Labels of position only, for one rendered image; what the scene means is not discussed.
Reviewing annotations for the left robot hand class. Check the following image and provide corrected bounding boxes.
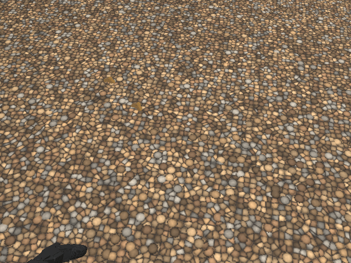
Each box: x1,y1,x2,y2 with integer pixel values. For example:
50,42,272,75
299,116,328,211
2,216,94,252
27,242,87,263

